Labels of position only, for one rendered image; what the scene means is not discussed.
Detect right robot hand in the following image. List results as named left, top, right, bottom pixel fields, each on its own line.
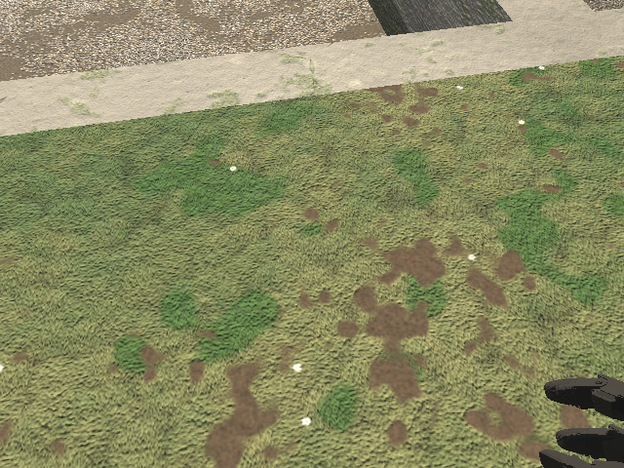
left=539, top=374, right=624, bottom=468

